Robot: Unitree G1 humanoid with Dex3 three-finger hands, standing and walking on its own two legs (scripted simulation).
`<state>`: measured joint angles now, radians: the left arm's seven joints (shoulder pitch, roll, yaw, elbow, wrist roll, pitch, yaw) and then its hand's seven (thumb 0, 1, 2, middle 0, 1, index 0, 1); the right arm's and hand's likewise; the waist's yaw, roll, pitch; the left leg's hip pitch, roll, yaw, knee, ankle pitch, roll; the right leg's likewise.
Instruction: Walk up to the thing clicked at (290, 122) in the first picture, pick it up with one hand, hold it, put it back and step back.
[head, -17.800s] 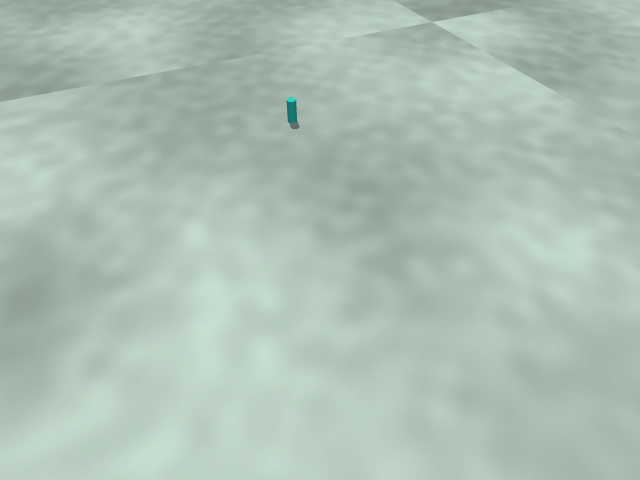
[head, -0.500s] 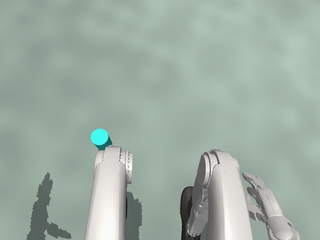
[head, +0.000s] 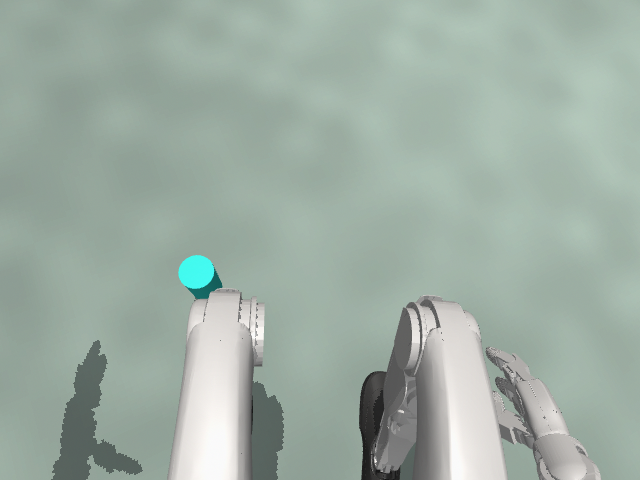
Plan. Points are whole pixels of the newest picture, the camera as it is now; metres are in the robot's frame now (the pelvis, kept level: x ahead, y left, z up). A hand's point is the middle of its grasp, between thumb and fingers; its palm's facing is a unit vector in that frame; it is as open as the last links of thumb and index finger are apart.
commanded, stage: go down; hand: left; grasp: from the side
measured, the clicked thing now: (202, 280) +0.38 +0.21 -0.29
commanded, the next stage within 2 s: approach in 0.76 s
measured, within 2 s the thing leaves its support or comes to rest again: neither
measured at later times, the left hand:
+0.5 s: hand out of the picture +0.31 +0.38 +0.01, palm faces +0.05 -0.99 -0.14, open 16.7 cm
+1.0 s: hand out of the picture +0.31 +0.38 +0.00, palm faces +0.04 -0.99 -0.15, open 16.9 cm
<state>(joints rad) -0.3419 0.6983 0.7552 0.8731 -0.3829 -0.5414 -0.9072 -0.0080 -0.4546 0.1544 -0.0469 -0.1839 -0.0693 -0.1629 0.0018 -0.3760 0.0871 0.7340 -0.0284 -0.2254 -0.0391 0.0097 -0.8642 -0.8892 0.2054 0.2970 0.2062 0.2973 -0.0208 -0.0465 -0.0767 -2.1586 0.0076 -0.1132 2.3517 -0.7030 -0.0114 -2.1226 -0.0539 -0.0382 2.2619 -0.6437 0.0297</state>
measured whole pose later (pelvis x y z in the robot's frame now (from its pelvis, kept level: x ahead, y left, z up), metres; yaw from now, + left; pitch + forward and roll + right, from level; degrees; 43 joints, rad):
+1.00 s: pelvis +0.00 +0.00 +0.00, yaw +0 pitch +29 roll -6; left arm -0.33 0.69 0.71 0.88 -0.33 -0.56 -0.84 -0.01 -0.50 0.17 -0.04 -0.25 -0.08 -0.21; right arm 0.00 -0.37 0.07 0.74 -0.03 -0.21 -0.03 0.01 -0.85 -0.88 0.20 0.30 0.21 0.30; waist -0.02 -0.04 -0.09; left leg -2.15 0.01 -0.10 2.33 -0.70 -0.01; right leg -2.12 -0.05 -0.03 2.25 -0.64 0.03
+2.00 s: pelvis -0.02 +0.02 -0.07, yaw -8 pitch +11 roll -17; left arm -0.43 0.66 0.44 1.29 -0.20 -1.13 -0.32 -0.01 -0.57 0.02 -0.04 -0.11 -0.08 -0.07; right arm -0.17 -0.37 0.42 0.61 -0.32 -0.08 0.13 0.00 -0.89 -0.89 0.21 0.30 0.21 0.30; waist -0.17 -0.23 0.22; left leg -2.20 -0.01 -0.32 2.67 -0.70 0.01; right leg -2.06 0.01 -0.19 2.40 -0.57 0.05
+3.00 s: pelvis -0.02 +0.03 -0.08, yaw -11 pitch +8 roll -19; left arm -0.47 0.72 0.41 1.40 -0.08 -1.25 0.00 0.00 0.17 0.59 -0.56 -0.53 -0.56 -0.53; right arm -0.20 -0.37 0.49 0.59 -0.38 -0.06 0.19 0.00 -0.88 -0.90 0.20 0.30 0.21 0.30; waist -0.21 -0.29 0.30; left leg -2.17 -0.01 -0.39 2.70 -0.72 0.00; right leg -2.03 0.05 -0.24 2.39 -0.56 0.07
